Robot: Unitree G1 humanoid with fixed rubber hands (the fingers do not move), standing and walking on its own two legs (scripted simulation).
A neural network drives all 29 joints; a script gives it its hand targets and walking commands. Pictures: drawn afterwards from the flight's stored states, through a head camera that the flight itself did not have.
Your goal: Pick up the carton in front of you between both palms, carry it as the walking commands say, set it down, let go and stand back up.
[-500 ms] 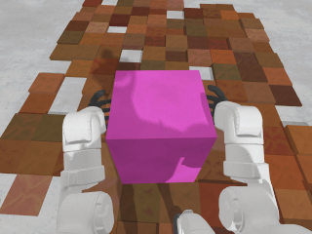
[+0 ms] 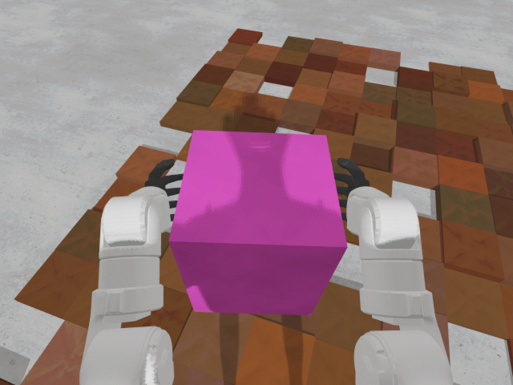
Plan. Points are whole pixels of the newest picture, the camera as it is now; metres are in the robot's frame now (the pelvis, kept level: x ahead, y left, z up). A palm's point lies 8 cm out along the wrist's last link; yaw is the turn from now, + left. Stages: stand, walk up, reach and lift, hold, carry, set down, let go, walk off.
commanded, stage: carry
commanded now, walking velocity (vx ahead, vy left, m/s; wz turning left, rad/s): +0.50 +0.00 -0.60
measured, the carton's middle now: (256, 229) +0.35 +0.02 +0.03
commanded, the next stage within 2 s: none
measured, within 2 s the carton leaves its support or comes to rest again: neither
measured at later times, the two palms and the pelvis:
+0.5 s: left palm (261, 59) +0.71 +0.01 +0.14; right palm (407, 74) +0.65 -0.28 +0.14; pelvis +0.30 -0.06 +0.00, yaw -15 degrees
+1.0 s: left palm (319, 34) +1.00 -0.16 +0.06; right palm (422, 63) +0.83 -0.40 +0.07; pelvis +0.62 -0.09 -0.01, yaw -35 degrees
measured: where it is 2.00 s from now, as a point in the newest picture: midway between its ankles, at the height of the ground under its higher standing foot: (339, 182)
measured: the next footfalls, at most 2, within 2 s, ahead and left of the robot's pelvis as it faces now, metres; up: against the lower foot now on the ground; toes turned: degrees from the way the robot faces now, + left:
right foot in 0.30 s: +0.36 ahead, -0.11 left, +0.00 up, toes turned -16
left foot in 0.80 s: +0.75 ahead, -0.05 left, -0.02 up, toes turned -24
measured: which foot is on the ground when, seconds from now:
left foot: down 0.00-0.30, up 0.32-0.78, down 0.80-1.00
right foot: up 0.00-0.28, down 0.30-0.80, up 0.82-1.00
